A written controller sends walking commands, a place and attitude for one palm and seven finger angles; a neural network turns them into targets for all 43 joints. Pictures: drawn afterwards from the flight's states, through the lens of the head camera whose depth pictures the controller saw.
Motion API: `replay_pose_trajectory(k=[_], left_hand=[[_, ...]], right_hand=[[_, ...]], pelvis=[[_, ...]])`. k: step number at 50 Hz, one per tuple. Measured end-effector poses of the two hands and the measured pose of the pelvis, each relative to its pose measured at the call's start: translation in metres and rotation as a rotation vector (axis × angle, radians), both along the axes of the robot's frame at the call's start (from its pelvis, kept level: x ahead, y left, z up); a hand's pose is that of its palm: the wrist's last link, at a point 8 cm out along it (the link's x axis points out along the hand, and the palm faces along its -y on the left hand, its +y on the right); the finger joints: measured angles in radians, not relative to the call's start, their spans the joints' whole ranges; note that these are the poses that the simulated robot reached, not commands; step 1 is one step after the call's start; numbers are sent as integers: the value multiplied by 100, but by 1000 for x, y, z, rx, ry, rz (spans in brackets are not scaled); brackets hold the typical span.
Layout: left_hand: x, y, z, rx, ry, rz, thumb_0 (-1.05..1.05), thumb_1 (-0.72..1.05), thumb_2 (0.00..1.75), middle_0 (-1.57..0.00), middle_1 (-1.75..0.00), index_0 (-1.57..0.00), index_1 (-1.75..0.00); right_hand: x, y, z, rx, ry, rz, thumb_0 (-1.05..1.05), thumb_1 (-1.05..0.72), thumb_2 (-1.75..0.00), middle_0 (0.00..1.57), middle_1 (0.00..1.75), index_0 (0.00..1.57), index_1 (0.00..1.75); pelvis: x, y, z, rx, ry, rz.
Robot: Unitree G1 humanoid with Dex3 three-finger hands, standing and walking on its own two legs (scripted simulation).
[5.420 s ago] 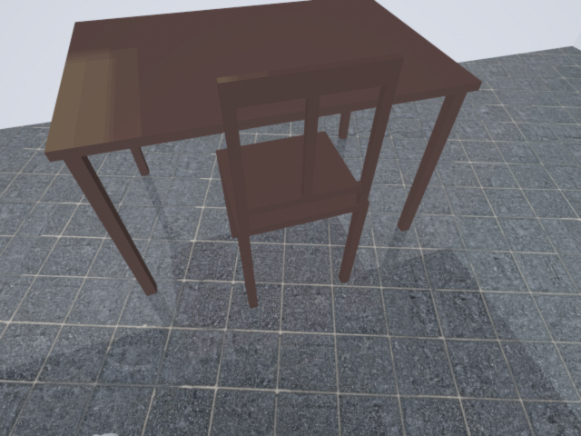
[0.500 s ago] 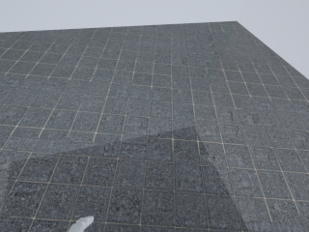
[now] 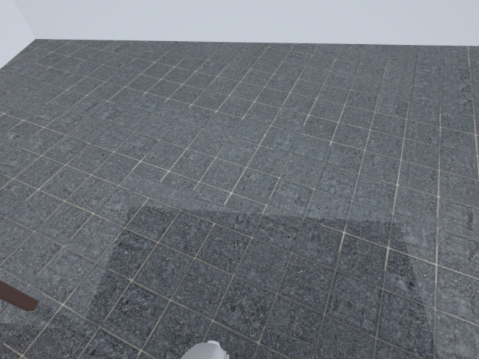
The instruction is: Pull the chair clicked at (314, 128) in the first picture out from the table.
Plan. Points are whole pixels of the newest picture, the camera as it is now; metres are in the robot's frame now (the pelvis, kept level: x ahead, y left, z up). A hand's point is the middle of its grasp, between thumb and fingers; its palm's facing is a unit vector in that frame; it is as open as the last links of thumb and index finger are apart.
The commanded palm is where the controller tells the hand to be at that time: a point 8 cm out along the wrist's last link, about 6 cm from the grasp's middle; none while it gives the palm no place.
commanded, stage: turn to face it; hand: left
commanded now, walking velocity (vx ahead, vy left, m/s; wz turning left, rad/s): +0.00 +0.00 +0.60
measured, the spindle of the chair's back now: out of the picture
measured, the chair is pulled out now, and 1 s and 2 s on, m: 0.00 0.00 0.00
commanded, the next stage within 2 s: none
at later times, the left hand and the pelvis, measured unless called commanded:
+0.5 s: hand out of the picture -0.01 +0.28 -0.17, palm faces +0.35 -0.90 -0.26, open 7.4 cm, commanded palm none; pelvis -0.01 +0.04 +0.00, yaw +18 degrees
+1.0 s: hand out of the picture -0.05 +0.23 -0.15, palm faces +0.58 -0.77 -0.26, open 7.4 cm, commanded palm none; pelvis +0.00 +0.02 +0.00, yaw +37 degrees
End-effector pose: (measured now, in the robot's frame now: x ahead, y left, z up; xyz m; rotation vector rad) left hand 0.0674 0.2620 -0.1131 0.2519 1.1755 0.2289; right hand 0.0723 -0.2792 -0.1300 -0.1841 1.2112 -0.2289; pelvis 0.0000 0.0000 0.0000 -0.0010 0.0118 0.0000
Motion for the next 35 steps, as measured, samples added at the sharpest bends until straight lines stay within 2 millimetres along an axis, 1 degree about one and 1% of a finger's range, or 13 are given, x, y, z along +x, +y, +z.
replay_pose_trajectory(k=[3, 5, 9, 12, 15, 16, 18, 20, 22, 26, 31, 35], left_hand=[[-21, -6, 1, -14, 22, 38, 1, 91, 90, -20, -30, -20, -29], [-33, -10, 0, -28, 35, 60, 1, 91, 90, -21, -30, -20, -30], [-59, -9, -8, -63, 65, 118, 1, 91, 90, -21, -30, -20, -30], [-81, 1, -19, -87, 90, 178, 1, 91, 90, -21, -30, -20, -30], [-103, 19, -37, -106, 114, 244, 1, 90, 90, -21, -30, -20, -30], [-108, 25, -41, -106, 128, 261, 1, 91, 90, -21, -30, -20, -30], [-115, 36, -42, -97, 151, 289, 1, 91, 90, -21, -30, -20, -30], [-114, 45, -37, -90, 143, 313, 1, 91, 90, -21, -30, -20, -30], [-110, 52, -30, -82, 111, 327, 1, 91, 90, -20, -30, -20, -29], [-95, 61, -17, -59, 35, 346, 1, 91, 90, -20, -30, -20, -29], [-71, 60, -3, -25, -55, 365, 1, 91, 90, -20, -30, -20, -29], [-58, 49, 6, 7, -125, 382, 1, 91, 90, -20, -30, -20, -29]], right_hand=[[21, 2, 7, 11, -27, 57, 1, -91, -90, 19, 30, 20, 30], [35, 8, 10, 16, -38, 94, 1, -91, -90, 19, 30, 20, 30], [64, 29, 13, 20, -47, 180, 1, -91, -90, 19, 30, 19, 30], [86, 54, 15, 13, -63, 254, 1, -91, -90, 19, 30, 19, 30], [106, 80, 13, -7, -105, 327, 1, -91, -90, 19, 30, 20, 30], [110, 88, 14, -8, -115, 342, 1, -91, -90, 20, 30, 20, 30], [111, 100, 18, -9, -124, 364, 1, -91, -90, 20, 30, 20, 30], [107, 108, 21, -13, -111, 378, 1, -91, -90, 20, 30, 20, 30], [102, 113, 22, -11, -84, 390, 0, -91, -90, 20, 30, 20, 30], [91, 117, 19, 1, -29, 406, 1, -90, -90, 20, 30, 20, 30], [79, 106, 9, 15, 35, 417, 1, -90, -90, 20, 30, 20, 30], [80, 90, -6, 27, 76, 430, 1, -90, -90, 20, 30, 20, 30]], pelvis=[[-1, -2, 5, 16, -9, 40], [-1, -2, 6, 27, -13, 65], [-3, 4, 6, 36, -10, 118], [-4, 15, 2, 29, -4, 161], [-4, 31, -11, 11, 4, 205], [-5, 34, -12, 16, 2, 214], [-6, 38, -10, 9, -2, 232], [-6, 40, -5, -5, -1, 259], [-6, 42, 0, -15, 0, 285], [-5, 43, 6, -22, 0, 335], [-1, 35, 6, -18, -2, 403], [5, 22, 0, -5, -1, 457]])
